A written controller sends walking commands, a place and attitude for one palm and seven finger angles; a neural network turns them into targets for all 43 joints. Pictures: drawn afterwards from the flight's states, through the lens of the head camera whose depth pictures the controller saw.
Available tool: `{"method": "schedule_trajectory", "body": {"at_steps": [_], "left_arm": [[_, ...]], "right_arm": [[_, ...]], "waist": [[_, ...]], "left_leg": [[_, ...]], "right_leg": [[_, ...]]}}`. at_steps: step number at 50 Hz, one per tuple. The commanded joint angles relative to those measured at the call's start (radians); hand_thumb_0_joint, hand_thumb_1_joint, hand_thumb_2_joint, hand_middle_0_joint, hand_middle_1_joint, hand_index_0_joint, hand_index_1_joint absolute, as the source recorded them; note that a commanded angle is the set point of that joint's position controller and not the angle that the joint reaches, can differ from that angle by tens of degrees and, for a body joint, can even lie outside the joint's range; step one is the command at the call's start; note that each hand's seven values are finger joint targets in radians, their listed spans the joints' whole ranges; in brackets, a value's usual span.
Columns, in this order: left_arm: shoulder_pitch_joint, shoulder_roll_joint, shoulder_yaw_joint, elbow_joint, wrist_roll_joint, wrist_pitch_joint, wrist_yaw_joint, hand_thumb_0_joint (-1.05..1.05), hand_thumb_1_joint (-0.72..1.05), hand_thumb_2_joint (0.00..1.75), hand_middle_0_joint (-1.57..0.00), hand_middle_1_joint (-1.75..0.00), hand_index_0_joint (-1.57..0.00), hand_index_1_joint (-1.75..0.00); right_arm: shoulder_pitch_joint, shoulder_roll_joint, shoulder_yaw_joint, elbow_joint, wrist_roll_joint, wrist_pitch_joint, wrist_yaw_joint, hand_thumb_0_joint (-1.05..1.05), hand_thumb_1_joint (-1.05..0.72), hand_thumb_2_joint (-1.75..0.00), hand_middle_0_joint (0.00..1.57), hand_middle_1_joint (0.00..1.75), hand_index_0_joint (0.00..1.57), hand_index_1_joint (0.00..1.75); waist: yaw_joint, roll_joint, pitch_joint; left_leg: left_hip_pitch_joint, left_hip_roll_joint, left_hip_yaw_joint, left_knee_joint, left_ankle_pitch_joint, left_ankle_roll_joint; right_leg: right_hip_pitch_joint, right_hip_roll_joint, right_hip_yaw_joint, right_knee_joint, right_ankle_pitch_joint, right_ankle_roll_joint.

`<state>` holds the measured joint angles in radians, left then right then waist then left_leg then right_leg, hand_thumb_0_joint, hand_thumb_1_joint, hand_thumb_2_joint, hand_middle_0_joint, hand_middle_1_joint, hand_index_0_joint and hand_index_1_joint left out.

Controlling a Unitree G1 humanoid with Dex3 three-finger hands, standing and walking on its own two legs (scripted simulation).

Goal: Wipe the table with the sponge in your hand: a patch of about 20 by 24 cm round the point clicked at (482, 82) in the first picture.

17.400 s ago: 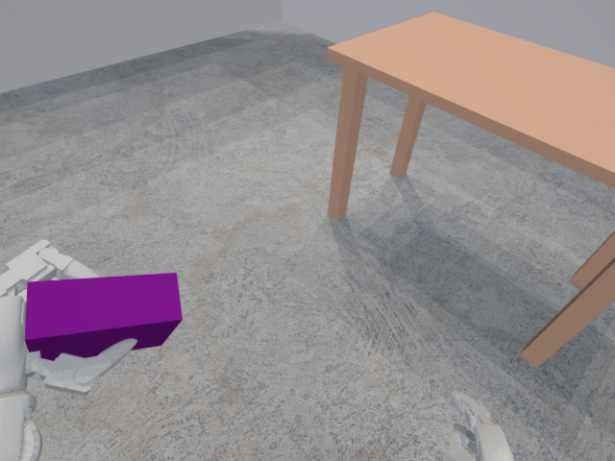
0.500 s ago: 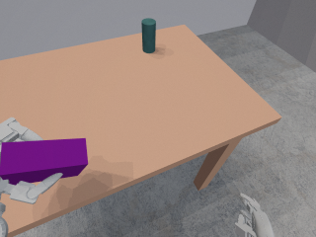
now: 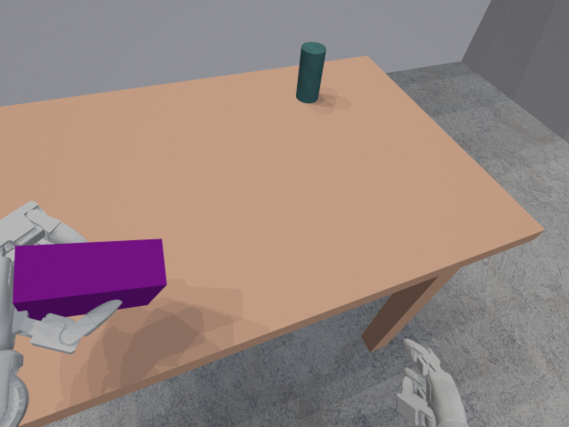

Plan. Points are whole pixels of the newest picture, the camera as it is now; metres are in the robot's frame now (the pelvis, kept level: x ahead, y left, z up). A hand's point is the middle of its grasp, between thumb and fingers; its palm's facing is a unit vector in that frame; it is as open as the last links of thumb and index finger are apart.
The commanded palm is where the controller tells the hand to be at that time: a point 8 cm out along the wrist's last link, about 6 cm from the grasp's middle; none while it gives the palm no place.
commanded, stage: come to a stop and stand still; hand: left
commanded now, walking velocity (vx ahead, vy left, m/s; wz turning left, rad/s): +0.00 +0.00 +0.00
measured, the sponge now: (114, 278) +0.24 +0.21 +0.13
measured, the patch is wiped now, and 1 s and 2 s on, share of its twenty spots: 0.00 0.00 0.00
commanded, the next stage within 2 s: look again from close up in 0.22 s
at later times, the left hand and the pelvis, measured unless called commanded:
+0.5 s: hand (51, 250) +0.24 +0.26 +0.17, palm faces +0.41 -0.82 -0.40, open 9.3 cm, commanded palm +0.16 +0.28 +0.17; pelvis -0.01 +0.00 +0.00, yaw -1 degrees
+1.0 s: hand (85, 297) +0.20 +0.22 +0.15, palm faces +0.26 -0.78 -0.58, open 9.3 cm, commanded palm +0.16 +0.28 +0.19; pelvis -0.02 -0.02 -0.01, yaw +0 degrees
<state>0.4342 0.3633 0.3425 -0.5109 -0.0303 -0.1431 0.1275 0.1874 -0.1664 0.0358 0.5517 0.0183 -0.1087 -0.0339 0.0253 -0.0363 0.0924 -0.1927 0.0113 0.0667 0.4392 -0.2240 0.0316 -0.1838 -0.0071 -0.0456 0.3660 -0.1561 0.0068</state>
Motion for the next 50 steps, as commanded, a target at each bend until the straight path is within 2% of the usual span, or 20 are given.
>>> {"method": "schedule_trajectory", "body": {"at_steps": [1,15,16,17,18,20,24,27,30,34,35,36,37,38,39,40,43,45,47,50], "left_arm": [[-0.055,0.149,0.102,-0.24,-0.01,-0.078,0.012,0.0,0.1,1.3,-1.2,-1.6,-1.2,-1.6],[-0.036,0.168,0.126,-0.244,-0.008,-0.086,0.017,0.0,0.1,1.3,-1.2,-1.6,-1.2,-1.6],[-1.071,0.942,0.684,-0.421,0.153,-0.193,0.004,0.0,0.1,1.3,-1.2,-1.6,-1.2,-1.6],[-0.46,0.325,0.297,0.179,0.043,-0.161,-0.044,0.0,0.1,1.3,-1.2,-1.6,-1.2,-1.6],[-0.243,0.205,0.182,0.148,0.009,-0.156,-0.059,0.0,0.1,1.3,-1.2,-1.6,-1.2,-1.6],[-0.118,0.078,0.054,-0.031,-0.031,-0.173,-0.057,0.0,0.1,1.3,-1.2,-1.6,-1.2,-1.6],[-0.005,0.152,0.091,-0.141,-0.021,-0.156,-0.028,0.0,0.1,1.3,-1.2,-1.6,-1.2,-1.6],[-0.041,0.203,0.165,-0.151,-0.03,-0.155,-0.01,0.0,0.1,1.3,-1.2,-1.6,-1.2,-1.6],[-0.128,0.256,0.218,-0.175,-0.031,-0.162,-0.001,0.0,0.1,1.3,-1.2,-1.6,-1.2,-1.6],[-0.173,0.179,0.134,-0.15,-0.025,-0.166,-0.007,0.0,0.1,1.3,-1.2,-1.6,-1.2,-1.6],[-1.099,0.976,0.468,-0.517,0.027,-0.312,0.004,0.0,0.1,1.3,-1.2,-1.6,-1.2,-1.6],[-0.699,0.503,0.298,0.028,0.118,-0.084,-0.045,0.0,0.1,1.3,-1.2,-1.6,-1.2,-1.6],[-0.542,0.321,0.118,0.164,0.003,0.01,-0.074,0.0,0.1,1.3,-1.2,-1.6,-1.2,-1.6],[-0.545,0.234,0.093,0.037,-0.014,0.049,-0.121,0.0,0.1,1.3,-1.2,-1.6,-1.2,-1.6],[-0.385,0.258,0.086,0.074,-0.035,0.123,-0.148,0.0,0.1,1.3,-1.2,-1.6,-1.2,-1.6],[-0.261,0.101,-0.054,0.09,-0.04,0.196,-0.175,0.0,0.1,1.3,-1.2,-1.6,-1.2,-1.6],[-0.223,0.213,-0.036,-0.105,0.063,0.248,-0.166,0.0,0.1,1.3,-1.2,-1.6,-1.2,-1.6],[-0.232,0.367,0.134,-0.146,0.076,0.23,-0.13,0.0,0.1,1.3,-1.2,-1.6,-1.2,-1.6],[-0.254,0.375,0.194,-0.144,0.074,0.16,-0.08,0.0,0.1,1.3,-1.2,-1.6,-1.2,-1.6],[-0.344,0.466,0.271,-0.197,0.084,0.087,-0.004,0.0,0.1,1.3,-1.2,-1.6,-1.2,-1.6]], "right_arm": [[-0.065,-0.137,-0.063,-0.145,0.001,-0.053,-0.008,0.0,-0.9,-0.9,0.2,0.3,0.2,0.3],[-0.061,-0.145,-0.076,-0.134,0.008,-0.051,-0.006,0.0,-0.9,-0.9,0.2,0.3,0.2,0.3],[0.046,-0.174,-0.069,-0.099,-0.072,-0.102,-0.005,0.0,-0.9,-0.9,0.2,0.3,0.2,0.3],[-0.02,-0.07,-0.045,-0.036,-0.038,-0.103,-0.003,0.0,-0.9,-0.9,0.2,0.3,0.2,0.3],[0.016,-0.148,-0.085,-0.112,-0.021,-0.124,0.0,0.0,-0.9,-0.9,0.2,0.3,0.2,0.3],[-0.043,-0.142,-0.078,-0.115,0.0,-0.129,0.034,0.0,-0.9,-0.9,0.2,0.3,0.2,0.3],[-0.046,-0.162,-0.085,-0.138,0.0,-0.122,0.047,0.0,-0.9,-0.9,0.2,0.3,0.2,0.3],[-0.068,-0.159,-0.078,-0.143,0.001,-0.111,0.021,0.0,-0.9,-0.9,0.2,0.3,0.2,0.3],[-0.087,-0.158,-0.074,-0.14,0.001,-0.107,-0.004,0.0,-0.9,-0.9,0.2,0.3,0.2,0.3],[-0.068,-0.149,-0.069,-0.134,-0.001,-0.119,-0.015,0.0,-0.9,-0.9,0.2,0.3,0.2,0.3],[0.057,-0.203,0.031,-0.161,0.056,-0.096,-0.07,0.0,-0.9,-0.9,0.2,0.3,0.2,0.3],[-0.072,-0.164,-0.075,-0.095,-0.067,-0.116,-0.042,0.0,-0.9,-0.9,0.2,0.3,0.2,0.3],[-0.086,-0.199,-0.053,-0.13,-0.02,-0.125,0.005,0.0,-0.9,-0.9,0.2,0.3,0.2,0.3],[-0.105,-0.208,-0.054,-0.096,-0.021,-0.129,0.002,0.0,-0.9,-0.9,0.2,0.3,0.2,0.3],[-0.105,-0.221,-0.067,-0.081,0.002,-0.124,-0.007,0.0,-0.9,-0.9,0.2,0.3,0.2,0.3],[-0.183,-0.196,-0.033,-0.104,0.025,-0.119,0.009,0.0,-0.9,-0.9,0.2,0.3,0.2,0.3],[-0.2,-0.213,-0.024,-0.131,0.014,-0.089,0.024,0.0,-0.9,-0.9,0.2,0.3,0.2,0.3],[-0.225,-0.218,-0.027,-0.14,0.023,-0.068,0.015,0.0,-0.9,-0.9,0.2,0.3,0.2,0.3],[-0.227,-0.186,-0.027,-0.133,-0.003,-0.07,-0.004,0.0,-0.9,-0.9,0.2,0.3,0.2,0.3],[-0.222,-0.186,-0.034,-0.111,-0.007,-0.068,-0.022,0.0,-0.9,-0.9,0.2,0.3,0.2,0.3]], "waist": [[-0.014,0.151,-0.177],[-0.019,0.121,-0.187],[0.017,0.036,-0.086],[0.003,0.035,-0.276],[0.032,0.142,-0.265],[0.015,0.248,-0.31],[0.022,0.017,-0.243],[0.01,-0.005,-0.207],[0.002,0.057,-0.177],[0.001,0.098,-0.152],[-0.068,0.323,-0.162],[0.073,0.322,-0.369],[0.02,0.227,-0.232],[0.029,0.221,-0.304],[0.06,0.244,-0.306],[0.06,0.218,-0.24],[0.038,0.074,-0.12],[0.046,0.061,-0.176],[0.047,0.015,-0.18],[0.056,0.134,-0.228]], "left_leg": [[-0.045,0.146,-0.142,-0.149,0.067,-0.019],[-0.023,0.137,-0.126,-0.116,0.106,-0.033],[-0.158,0.106,-0.062,0.061,0.227,-0.005],[0.023,0.039,-0.084,-0.015,0.237,-0.012],[0.078,0.054,-0.059,-0.012,0.264,-0.031],[0.106,0.075,-0.072,-0.047,0.34,-0.026],[-0.049,0.093,-0.082,-0.048,0.177,-0.012],[-0.065,0.077,-0.083,-0.063,0.069,-0.014],[-0.038,0.065,-0.083,-0.068,0.007,-0.011],[-0.046,0.058,-0.086,-0.072,-0.066,-0.003],[-0.161,0.072,-0.095,-0.045,-0.218,0.016],[0.041,0.004,-0.062,-0.036,0.025,-0.048],[-0.007,0.003,-0.1,-0.04,0.163,-0.081],[0.118,0.023,-0.078,-0.039,0.191,-0.081],[0.117,0.018,-0.069,-0.043,0.192,-0.068],[0.082,0.021,-0.063,-0.04,0.125,-0.064],[-0.035,0.021,-0.079,-0.082,-0.037,-0.029],[-0.047,0.01,-0.076,-0.082,-0.149,-0.018],[-0.045,0.008,-0.077,-0.057,-0.125,-0.021],[-0.033,-0.001,-0.06,-0.03,-0.16,-0.023]], "right_leg": [[0.137,-0.064,0.055,0.019,0.116,-0.03],[0.13,-0.073,0.062,0.018,0.152,-0.036],[-0.029,-0.068,0.089,0.006,0.118,-0.042],[-0.005,-0.105,0.111,0.043,0.181,-0.089],[0.021,-0.08,0.197,0.023,0.243,-0.075],[0.078,-0.06,0.096,0.103,0.187,-0.046],[0.112,-0.055,0.079,0.085,0.128,-0.018],[0.076,-0.056,0.077,0.061,0.073,-0.018],[0.018,-0.058,0.11,0.03,0.019,-0.026],[0.013,-0.065,0.131,-0.012,-0.042,-0.032],[-0.002,-0.034,0.072,0.111,-0.215,0.037],[0.031,-0.013,0.01,0.141,-0.045,-0.063],[-0.054,0.016,-0.05,0.11,-0.004,-0.067],[-0.035,0.027,-0.028,0.097,0.057,-0.055],[-0.004,0.021,-0.029,0.092,0.063,-0.053],[-0.023,0.023,-0.032,0.091,0.042,-0.049],[-0.049,0.022,-0.055,0.093,-0.029,-0.033],[-0.05,0.029,-0.032,0.09,-0.126,-0.024],[-0.075,0.032,-0.04,0.099,-0.159,-0.022],[-0.091,0.025,-0.006,0.092,-0.204,-0.02]]}}
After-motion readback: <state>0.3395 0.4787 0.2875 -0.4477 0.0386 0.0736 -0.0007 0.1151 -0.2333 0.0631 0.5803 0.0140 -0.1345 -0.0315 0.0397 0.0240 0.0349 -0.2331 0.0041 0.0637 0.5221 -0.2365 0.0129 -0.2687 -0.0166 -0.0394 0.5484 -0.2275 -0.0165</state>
